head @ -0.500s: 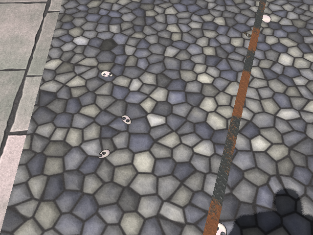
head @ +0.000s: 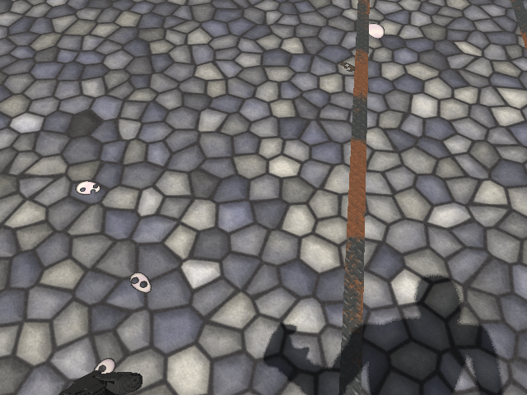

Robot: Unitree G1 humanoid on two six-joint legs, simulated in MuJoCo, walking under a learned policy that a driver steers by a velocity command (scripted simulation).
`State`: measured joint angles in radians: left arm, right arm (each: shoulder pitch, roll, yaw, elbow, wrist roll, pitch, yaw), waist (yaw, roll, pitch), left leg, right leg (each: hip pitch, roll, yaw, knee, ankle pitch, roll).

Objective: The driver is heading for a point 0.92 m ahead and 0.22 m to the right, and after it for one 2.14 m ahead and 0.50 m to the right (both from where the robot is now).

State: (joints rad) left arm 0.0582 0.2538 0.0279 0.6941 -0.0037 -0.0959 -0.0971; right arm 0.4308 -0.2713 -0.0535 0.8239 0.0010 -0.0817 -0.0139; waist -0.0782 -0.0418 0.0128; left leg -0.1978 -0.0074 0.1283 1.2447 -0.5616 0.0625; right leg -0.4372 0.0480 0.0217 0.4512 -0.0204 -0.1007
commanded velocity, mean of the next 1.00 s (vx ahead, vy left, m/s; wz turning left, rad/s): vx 0.50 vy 0.00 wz -0.53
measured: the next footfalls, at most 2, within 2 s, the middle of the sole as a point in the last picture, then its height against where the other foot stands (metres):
left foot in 0.38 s outside the picture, level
right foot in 0.90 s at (354, 360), level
